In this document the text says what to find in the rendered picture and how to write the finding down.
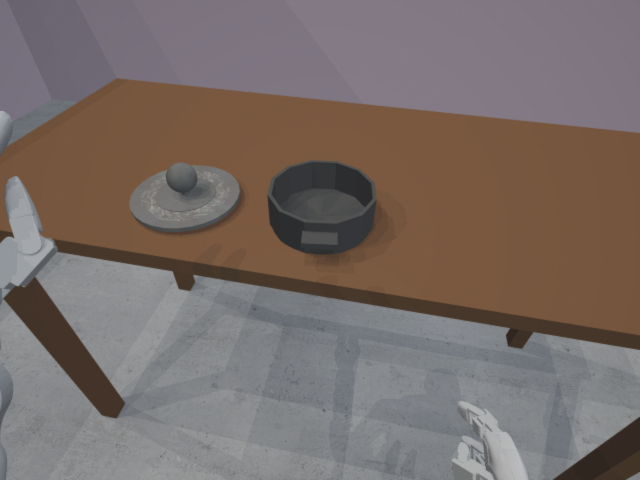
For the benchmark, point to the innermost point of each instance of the knob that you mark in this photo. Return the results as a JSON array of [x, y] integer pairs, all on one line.
[[181, 177]]

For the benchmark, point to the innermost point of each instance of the lid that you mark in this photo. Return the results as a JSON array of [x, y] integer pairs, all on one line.
[[156, 206]]

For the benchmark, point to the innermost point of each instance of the table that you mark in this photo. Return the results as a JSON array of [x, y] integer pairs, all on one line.
[[525, 225]]

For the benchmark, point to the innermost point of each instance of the robot left hand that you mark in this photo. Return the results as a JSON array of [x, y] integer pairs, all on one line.
[[22, 258]]

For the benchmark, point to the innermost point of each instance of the pot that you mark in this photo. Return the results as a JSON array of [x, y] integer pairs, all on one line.
[[321, 207]]

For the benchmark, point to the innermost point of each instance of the robot right hand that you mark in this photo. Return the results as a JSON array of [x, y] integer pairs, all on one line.
[[498, 457]]

